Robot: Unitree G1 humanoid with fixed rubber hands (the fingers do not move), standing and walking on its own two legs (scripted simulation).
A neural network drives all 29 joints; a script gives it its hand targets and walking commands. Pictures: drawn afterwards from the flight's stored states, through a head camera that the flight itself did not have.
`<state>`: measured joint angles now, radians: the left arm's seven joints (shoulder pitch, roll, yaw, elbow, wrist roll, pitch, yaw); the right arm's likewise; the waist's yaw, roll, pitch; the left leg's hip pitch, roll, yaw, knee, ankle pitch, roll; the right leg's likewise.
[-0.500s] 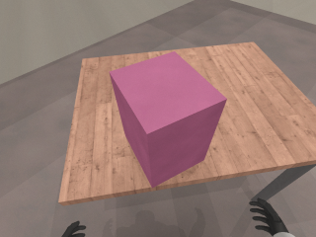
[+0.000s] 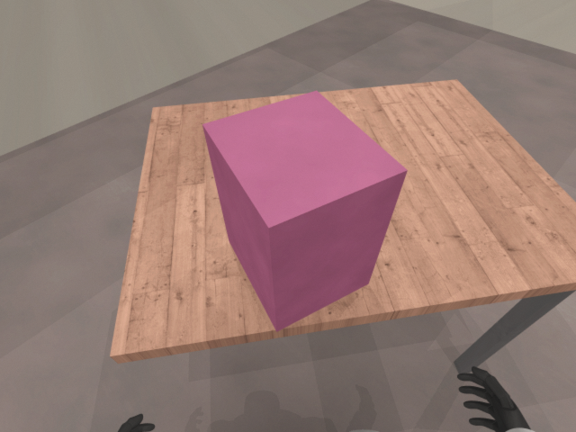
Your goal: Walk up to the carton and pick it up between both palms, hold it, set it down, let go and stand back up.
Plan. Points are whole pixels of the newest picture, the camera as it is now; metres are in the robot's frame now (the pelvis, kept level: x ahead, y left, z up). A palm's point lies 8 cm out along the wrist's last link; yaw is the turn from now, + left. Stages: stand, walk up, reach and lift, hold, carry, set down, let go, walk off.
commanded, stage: stand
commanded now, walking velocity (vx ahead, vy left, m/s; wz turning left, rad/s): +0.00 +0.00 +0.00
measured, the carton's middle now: (296, 214) +0.41 +0.00 +0.06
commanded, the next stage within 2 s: none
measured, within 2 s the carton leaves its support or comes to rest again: neither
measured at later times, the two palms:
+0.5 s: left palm out of the picture +0.08 +0.27 -0.12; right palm out of the picture +0.11 -0.27 -0.08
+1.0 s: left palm out of the picture +0.07 +0.28 -0.12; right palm out of the picture +0.11 -0.26 -0.08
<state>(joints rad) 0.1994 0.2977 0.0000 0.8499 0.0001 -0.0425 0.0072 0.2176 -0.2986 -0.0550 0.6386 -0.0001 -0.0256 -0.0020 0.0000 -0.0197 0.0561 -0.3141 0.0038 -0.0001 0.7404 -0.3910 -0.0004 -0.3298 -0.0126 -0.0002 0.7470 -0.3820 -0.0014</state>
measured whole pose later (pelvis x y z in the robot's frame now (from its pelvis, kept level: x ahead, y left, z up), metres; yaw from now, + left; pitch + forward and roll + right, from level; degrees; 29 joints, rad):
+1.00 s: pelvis -0.02 +0.01 +0.00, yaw +0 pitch -3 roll -1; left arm 0.20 0.30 0.00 0.92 0.00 -0.03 0.00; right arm 0.21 -0.31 -0.03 0.71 0.00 -0.03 0.00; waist 0.00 -0.02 0.06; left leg -0.31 0.00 0.00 0.74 -0.37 0.02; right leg -0.31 -0.01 0.00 0.71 -0.34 0.00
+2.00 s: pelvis -0.02 +0.01 +0.01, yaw +0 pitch -3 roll -1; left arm 0.19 0.30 0.00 0.98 0.00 -0.03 0.00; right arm 0.21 -0.31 -0.03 0.77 0.00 -0.02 0.00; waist 0.00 0.00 0.05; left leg -0.31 0.00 0.00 0.70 -0.34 0.01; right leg -0.31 -0.01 0.00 0.66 -0.31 0.01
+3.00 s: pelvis -0.02 +0.01 +0.01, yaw +0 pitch -1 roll -1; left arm 0.18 0.30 0.00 1.01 0.00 -0.03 -0.01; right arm 0.20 -0.32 -0.01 0.82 0.00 -0.03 0.01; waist 0.00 -0.01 0.03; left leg -0.31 0.00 0.00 0.63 -0.29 0.01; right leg -0.31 -0.01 0.00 0.59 -0.26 0.01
